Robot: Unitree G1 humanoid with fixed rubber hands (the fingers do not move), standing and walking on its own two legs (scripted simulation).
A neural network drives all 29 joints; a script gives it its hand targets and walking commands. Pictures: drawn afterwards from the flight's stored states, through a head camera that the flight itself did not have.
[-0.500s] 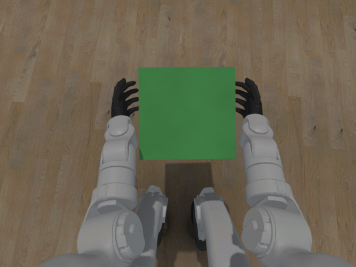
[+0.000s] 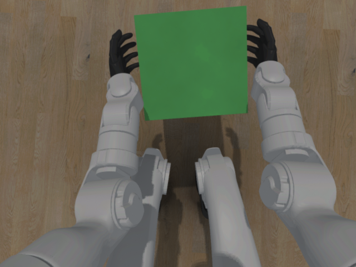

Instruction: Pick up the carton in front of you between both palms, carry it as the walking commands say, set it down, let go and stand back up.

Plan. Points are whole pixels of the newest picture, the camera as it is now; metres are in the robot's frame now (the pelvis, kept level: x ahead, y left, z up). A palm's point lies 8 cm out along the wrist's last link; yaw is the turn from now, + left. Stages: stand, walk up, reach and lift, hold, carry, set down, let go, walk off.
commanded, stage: set down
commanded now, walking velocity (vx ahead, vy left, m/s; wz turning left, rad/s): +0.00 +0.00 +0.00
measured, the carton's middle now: (189, 70) +0.50 -0.03 -0.21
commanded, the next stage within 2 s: none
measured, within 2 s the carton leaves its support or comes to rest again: rests again in 1.10 s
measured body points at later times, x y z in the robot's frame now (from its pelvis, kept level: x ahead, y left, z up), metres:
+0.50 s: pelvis +0.00 -0.01 -0.09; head +0.34 -0.04 +0.19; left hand +0.51 +0.11 -0.25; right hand +0.54 -0.18 -0.25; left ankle +0.11 +0.11 -0.45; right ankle +0.10 -0.10 -0.45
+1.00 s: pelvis +0.00 +0.00 -0.11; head +0.33 -0.04 +0.18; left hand +0.52 +0.11 -0.25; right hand +0.54 -0.19 -0.26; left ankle +0.11 +0.11 -0.45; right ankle +0.10 -0.10 -0.45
